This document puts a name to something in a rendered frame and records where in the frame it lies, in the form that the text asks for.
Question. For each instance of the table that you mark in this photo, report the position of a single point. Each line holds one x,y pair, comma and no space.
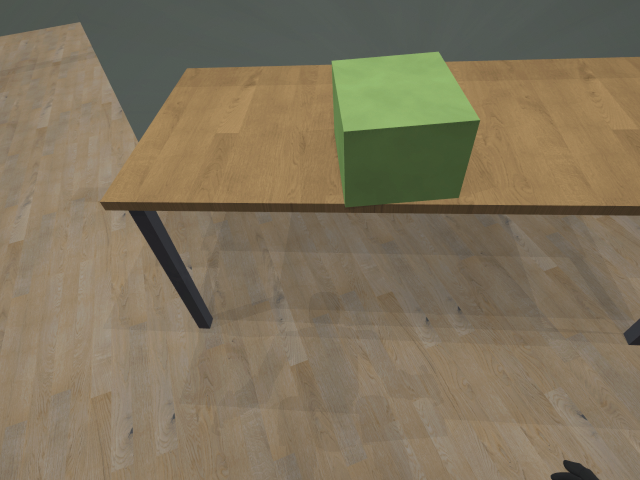
556,137

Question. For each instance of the carton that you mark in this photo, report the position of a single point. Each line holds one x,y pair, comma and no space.
403,127

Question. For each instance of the robot right hand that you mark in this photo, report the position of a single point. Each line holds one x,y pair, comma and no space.
576,472

